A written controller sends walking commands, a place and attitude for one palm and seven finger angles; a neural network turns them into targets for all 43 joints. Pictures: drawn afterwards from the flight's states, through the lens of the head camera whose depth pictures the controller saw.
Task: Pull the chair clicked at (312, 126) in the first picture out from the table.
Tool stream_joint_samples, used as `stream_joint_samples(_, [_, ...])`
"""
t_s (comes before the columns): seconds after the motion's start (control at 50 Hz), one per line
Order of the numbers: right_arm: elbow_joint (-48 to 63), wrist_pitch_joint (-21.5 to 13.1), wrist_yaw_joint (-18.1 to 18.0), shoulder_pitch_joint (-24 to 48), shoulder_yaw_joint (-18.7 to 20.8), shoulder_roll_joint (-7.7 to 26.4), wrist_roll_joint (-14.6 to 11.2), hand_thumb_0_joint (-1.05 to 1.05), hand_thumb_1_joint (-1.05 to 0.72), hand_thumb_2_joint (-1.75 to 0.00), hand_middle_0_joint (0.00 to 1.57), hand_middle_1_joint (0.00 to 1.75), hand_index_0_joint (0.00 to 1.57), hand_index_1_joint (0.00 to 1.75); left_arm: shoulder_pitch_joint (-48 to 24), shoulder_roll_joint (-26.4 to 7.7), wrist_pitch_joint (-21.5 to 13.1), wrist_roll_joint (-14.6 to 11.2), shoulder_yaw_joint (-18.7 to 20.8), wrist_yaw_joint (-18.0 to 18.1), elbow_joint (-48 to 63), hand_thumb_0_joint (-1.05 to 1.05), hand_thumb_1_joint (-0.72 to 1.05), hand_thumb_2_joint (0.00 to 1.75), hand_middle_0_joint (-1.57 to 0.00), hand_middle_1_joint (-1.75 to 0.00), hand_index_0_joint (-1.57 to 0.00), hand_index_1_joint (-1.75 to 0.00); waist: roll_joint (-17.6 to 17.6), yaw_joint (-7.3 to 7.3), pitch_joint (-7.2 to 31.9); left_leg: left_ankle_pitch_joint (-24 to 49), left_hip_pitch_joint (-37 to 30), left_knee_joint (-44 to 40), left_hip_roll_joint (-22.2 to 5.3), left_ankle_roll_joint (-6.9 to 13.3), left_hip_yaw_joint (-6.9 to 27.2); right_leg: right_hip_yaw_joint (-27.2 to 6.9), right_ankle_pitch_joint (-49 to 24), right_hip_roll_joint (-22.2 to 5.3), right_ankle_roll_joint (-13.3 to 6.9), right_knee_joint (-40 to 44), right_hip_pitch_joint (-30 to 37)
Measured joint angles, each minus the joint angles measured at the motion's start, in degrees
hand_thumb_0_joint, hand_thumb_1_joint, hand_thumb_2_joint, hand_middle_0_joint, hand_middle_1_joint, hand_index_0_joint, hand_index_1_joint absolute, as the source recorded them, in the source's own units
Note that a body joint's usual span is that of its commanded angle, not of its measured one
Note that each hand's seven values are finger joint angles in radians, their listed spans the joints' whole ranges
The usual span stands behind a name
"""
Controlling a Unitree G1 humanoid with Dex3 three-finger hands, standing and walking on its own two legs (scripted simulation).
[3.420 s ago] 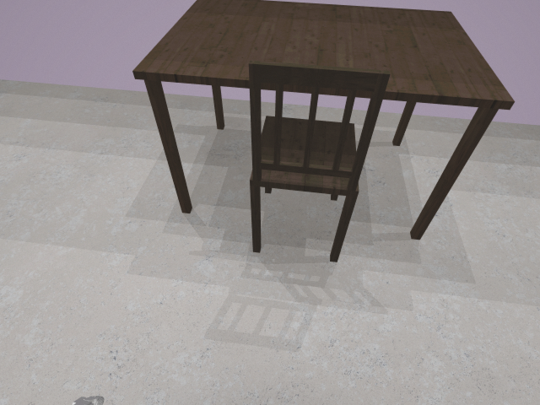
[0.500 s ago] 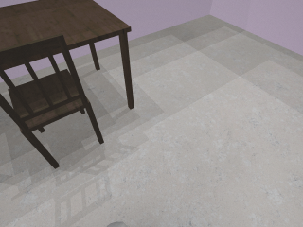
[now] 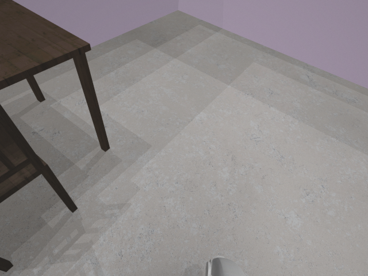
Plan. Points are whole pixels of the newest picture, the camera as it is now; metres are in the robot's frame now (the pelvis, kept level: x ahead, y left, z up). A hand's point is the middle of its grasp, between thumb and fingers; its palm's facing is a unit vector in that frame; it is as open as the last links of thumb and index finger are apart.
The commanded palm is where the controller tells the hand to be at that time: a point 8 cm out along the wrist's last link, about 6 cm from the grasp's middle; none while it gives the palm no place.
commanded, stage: walk to a spot facing it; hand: left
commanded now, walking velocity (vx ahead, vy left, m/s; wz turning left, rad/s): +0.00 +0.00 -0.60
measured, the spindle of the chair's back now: out of the picture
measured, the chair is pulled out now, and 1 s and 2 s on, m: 0.00 0.00 0.00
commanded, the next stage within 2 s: turn to face it in 0.18 s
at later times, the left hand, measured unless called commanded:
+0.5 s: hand (129, 239) +0.23 +0.14 -0.17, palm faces -0.16 -0.97 -0.20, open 7.4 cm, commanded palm none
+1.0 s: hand (105, 261) +0.18 +0.19 -0.16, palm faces +0.16 -0.94 -0.31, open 7.4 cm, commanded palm none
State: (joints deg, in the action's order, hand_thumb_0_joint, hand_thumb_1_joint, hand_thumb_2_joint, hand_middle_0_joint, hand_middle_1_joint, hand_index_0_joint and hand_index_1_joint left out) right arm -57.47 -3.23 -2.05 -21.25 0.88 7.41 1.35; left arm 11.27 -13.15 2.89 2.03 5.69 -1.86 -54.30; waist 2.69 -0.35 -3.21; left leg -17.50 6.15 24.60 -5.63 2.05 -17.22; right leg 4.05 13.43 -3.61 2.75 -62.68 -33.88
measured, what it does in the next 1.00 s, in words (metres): walks ahead: right foot, then left foot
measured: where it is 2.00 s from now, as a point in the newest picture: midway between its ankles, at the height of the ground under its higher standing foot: outside the picture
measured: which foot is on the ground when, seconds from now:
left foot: down 0.00-0.22, up 0.24-0.54, down 0.56-0.96, up 0.98-1.00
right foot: up 0.00-0.20, down 0.22-0.58, up 0.60-0.94, down 0.96-1.00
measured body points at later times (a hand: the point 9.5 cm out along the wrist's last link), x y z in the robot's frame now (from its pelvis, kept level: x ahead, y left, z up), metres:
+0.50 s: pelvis +0.10 -0.01 -0.01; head +0.11 -0.01 +0.44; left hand +0.24 +0.19 -0.16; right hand +0.11 -0.26 -0.16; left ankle +0.13 +0.12 -0.72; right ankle +0.11 -0.12 -0.74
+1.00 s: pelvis +0.10 -0.03 -0.01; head +0.14 -0.05 +0.43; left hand +0.17 +0.24 -0.14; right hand +0.17 -0.29 -0.17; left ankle +0.14 +0.10 -0.73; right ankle +0.11 -0.16 -0.75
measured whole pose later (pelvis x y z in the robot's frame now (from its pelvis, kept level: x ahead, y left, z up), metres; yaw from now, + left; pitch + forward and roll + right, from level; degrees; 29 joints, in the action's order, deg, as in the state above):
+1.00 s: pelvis +0.10 -0.03 -0.01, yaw +7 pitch +1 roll +0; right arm -54.7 3.5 -0.2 -14.0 5.1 13.9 1.2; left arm 10.0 -11.7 0.8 0.9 4.3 1.7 -52.4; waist -3.2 -1.3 -3.3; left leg -21.7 24.2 41.0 2.6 -1.5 6.7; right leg 1.9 18.0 -1.3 1.0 -31.4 -14.4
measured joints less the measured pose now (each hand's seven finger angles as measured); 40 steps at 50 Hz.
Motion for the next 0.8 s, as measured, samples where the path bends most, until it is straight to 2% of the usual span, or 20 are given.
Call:
stream_joint_samples(0.12, [-1.7, 1.5, 0.3, -1.5, 0.9, 0.3, 0.4, 0.01, -0.92, -0.9, 0.2, 0.3, 0.2, 0.3, -4.8, 1.7, 0.6, -0.1, -0.7, 0.0, 1.1, 0.0, 0.91, 0.9, -0.2, -0.29, -0.19, -0.3, -0.8, -2.09, -2.7, -4.9, -2.5, 3.5, -0.7, -1.1, -4.3, 2.1, 1.3, -0.2, -0.8, 13.4, 2.9])
stream_joint_samples(0.18, [-1.8, 2.2, 0.6, -1.9, 1.6, 0.9, 0.5, 0.01, -0.91, -0.9, 0.2, 0.3, 0.2, 0.3, -6.5, 2.4, -0.1, -0.1, -1.2, 0.1, 2.0, 0.0, 0.91, 0.9, -0.2, -0.29, -0.2, -0.3, -2.0, -2.98, -3.6, -8.8, -2.8, 7.9, -2.2, -2.4, -6.3, 3.2, 2.9, 1.0, -2.2, 19.3, 6.5])
stream_joint_samples(0.2, [-1.7, 2.5, 0.7, -2.3, 1.7, 1.0, 0.3, 0.01, -0.91, -0.9, 0.2, 0.3, 0.2, 0.3, -6.7, 2.4, -0.6, 0.0, -1.4, 0.1, 2.5, 0.0, 0.91, 0.9, -0.2, -0.3, -0.2, -0.3, -2.5, -3.13, -3.7, -10.4, -2.1, 11.1, -3.3, -2.9, -6.5, 3.7, 1.9, 1.7, -2.8, 22.4, 8.6])
stream_joint_samples(0.22, [-1.4, 2.8, 1.0, -2.9, 1.8, 1.0, 0.1, 0.01, -0.91, -0.9, 0.2, 0.3, 0.2, 0.3, -6.8, 2.0, -1.5, 0.0, -1.6, 0.1, 3.1, 0.0, 0.91, 0.9, -0.2, -0.3, -0.2, -0.3, -2.2, -3.21, -3.4, -11.6, -0.1, 16.7, -4.4, -3.4, -6.2, 3.7, -2.3, 1.8, -4.1, 25.3, 10.8])
stream_joint_samples(0.24, [-1.3, 3.4, 1.3, -2.5, 1.8, 1.2, -0.3, 0.01, -0.91, -0.9, 0.2, 0.3, 0.2, 0.3, -7.1, 2.0, -2.5, -0.2, -1.7, 0.4, 3.5, 0.0, 0.9, 0.9, -0.2, -0.3, -0.2, -0.3, -2.5, -2.87, -3.7, -13.3, 3.4, 25.4, -5.2, -4.4, -3.4, 3.5, -2.3, 2.3, -5.3, 23.7, 10.1])
stream_joint_samples(0.28, [-0.8, 4.8, 1.1, -0.1, 2.0, 1.9, -0.6, 0.01, -0.91, -0.9, 0.2, 0.3, 0.2, 0.3, -7.1, 2.1, -3.3, -0.9, -1.9, 1.2, 4.0, 0.0, 0.9, 0.9, -0.2, -0.3, -0.2, -0.3, -3.3, -2.68, -4.4, -15.4, 10.7, 40.5, -4.0, -5.2, 4.7, 2.9, 1.4, 3.5, -6.6, 21.4, 10.0])
stream_joint_samples(0.3, [-0.4, 5.3, 1.0, 1.3, 2.2, 2.2, -0.6, 0.01, -0.91, -0.9, 0.2, 0.3, 0.2, 0.3, -6.7, 2.1, -3.0, -1.1, -1.9, 1.6, 4.1, 0.0, 0.9, 0.9, -0.2, -0.3, -0.2, -0.3, -3.5, -2.5, -4.4, -14.5, 13.5, 44.9, -3.3, -5.4, 7.5, 2.4, 2.3, 4.0, -6.7, 21.9, 10.6])
stream_joint_samples(0.34, [0.8, 5.5, 0.8, 4.1, 2.2, 2.7, -0.2, 0.01, -0.91, -0.9, 0.2, 0.3, 0.2, 0.3, -5.7, 2.3, -2.3, -0.9, -2.0, 2.5, 3.5, 0.0, 0.9, 0.9, -0.2, -0.3, -0.2, -0.3, -3.8, -2.48, -3.5, -11.5, 17.9, 47.4, -2.6, -5.4, 11.2, 1.5, 1.6, 4.9, -6.2, 24.7, 12.1])
stream_joint_samples(0.42, [2.9, 4.7, 0.7, 7.6, 1.9, 3.1, 0.1, 0.01, -0.91, -0.9, 0.2, 0.3, 0.2, 0.3, -3.9, 2.7, -1.7, -0.2, -2.5, 3.3, 1.4, 0.0, 0.9, 0.9, -0.2, -0.3, -0.2, -0.3, -3.7, -2.66, -0.6, -7.4, 21.1, 39.3, -1.6, -4.8, 14.1, 0.5, -0.6, 4.9, -5.7, 30.0, 14.6])
stream_joint_samples(0.52, [2.4, 3.8, 1.0, 7.6, 1.2, 2.4, -0.2, 0.0, -0.91, -0.9, 0.2, 0.3, 0.2, 0.3, -2.2, 3.6, -2.1, -0.3, -3.2, 3.1, -0.1, 0.0, 0.9, 0.9, -0.2, -0.3, -0.2, -0.3, -3.1, -1.47, 2.1, -3.4, 15.2, 19.6, 0.0, -4.1, 14.3, 1.8, 0.0, 3.8, -4.2, 32.3, 17.8])
stream_joint_samples(0.54, [2.1, 3.7, 1.2, 7.2, 1.0, 2.2, -0.2, 0.0, -0.91, -0.9, 0.2, 0.3, 0.2, 0.3, -1.8, 3.8, -2.1, -0.5, -3.3, 3.1, -0.2, 0.0, 0.9, 0.9, -0.2, -0.3, -0.2, -0.3, -3.0, -1.25, 2.4, -1.1, 13.3, 15.3, 0.4, -4.1, 14.1, 2.5, 0.8, 3.5, -3.7, 31.6, 18.1])
stream_joint_samples(0.56, [1.9, 3.6, 1.3, 6.8, 0.9, 2.1, -0.2, 0.0, -0.91, -0.9, 0.2, 0.3, 0.2, 0.3, -1.4, 3.9, -1.9, -0.7, -3.2, 3.1, -0.2, 0.0, 0.9, 0.9, -0.2, -0.3, -0.2, -0.3, -2.9, -1.1, 2.7, 0.2, 12.1, 12.4, 0.7, -3.2, 14.3, 3.2, 1.8, 3.1, -3.2, 30.3, 17.9])
stream_joint_samples(0.58, [1.5, 3.7, 1.3, 6.6, 0.9, 1.6, 0.0, 0.0, -0.92, -0.9, 0.2, 0.3, 0.2, 0.3, -1.2, 3.7, -1.6, -0.8, -3.0, 3.1, -0.3, 0.0, 0.9, 0.9, -0.2, -0.3, -0.2, -0.3, -1.9, -0.84, 2.9, -0.1, 12.2, 12.6, 1.7, -2.3, 14.5, 3.4, 3.2, 2.1, -2.6, 28.8, 17.6])
stream_joint_samples(0.64, [1.2, 4.0, 1.1, 6.2, 0.8, 1.0, 0.5, 0.0, -0.93, -0.9, 0.2, 0.3, 0.2, 0.3, 0.0, 3.1, -0.7, -0.8, -2.2, 3.1, -0.8, 0.0, 0.9, 0.9, -0.2, -0.3, -0.2, -0.3, -0.7, -0.31, 2.8, -0.3, 12.1, 11.5, 3.3, -0.8, 15.1, 1.1, 11.8, 1.8, -1.2, 17.6, 14.0])
stream_joint_samples(0.7, [1.4, 3.8, 0.9, 6.2, 0.8, 0.9, 0.5, 0.0, -0.93, -0.9, 0.2, 0.3, 0.2, 0.3, 0.7, 2.2, -0.6, -0.8, -1.3, 3.0, -1.5, 0.0, 0.9, 0.9, -0.2, -0.3, -0.2, -0.3, -0.6, -0.15, 1.9, 2.3, 11.0, 7.3, 4.4, -0.6, 16.1, -1.2, 12.7, 1.9, -0.1, 7.4, 10.6])
stream_joint_samples(0.74, [1.7, 3.8, 0.9, 6.3, 0.9, 1.1, 0.4, 0.0, -0.93, -0.9, 0.2, 0.3, 0.2, 0.3, 1.0, 1.6, -0.5, -1.0, -0.9, 3.1, -1.6, 0.0, 0.9, 0.9, -0.2, -0.3, -0.2, -0.3, -0.9, -0.2, 1.2, 3.8, 10.5, 5.0, 4.8, -0.4, 17.0, -1.9, 12.9, 1.9, 0.6, 6.1, 9.9])
stream_joint_samples(0.8, [2.1, 3.9, 1.0, 6.5, 1.4, 1.9, 0.3, 0.0, -0.92, -0.9, 0.2, 0.3, 0.2, 0.3, 0.7, 1.0, -0.2, -1.3, -0.6, 3.2, -1.6, 0.0, 0.9, 0.9, -0.2, -0.3, -0.2, -0.3, -2.0, -0.69, 0.3, 5.3, 10.6, 3.3, 5.3, -0.7, 18.8, -2.8, 13.4, 1.9, 1.3, 8.6, 10.4])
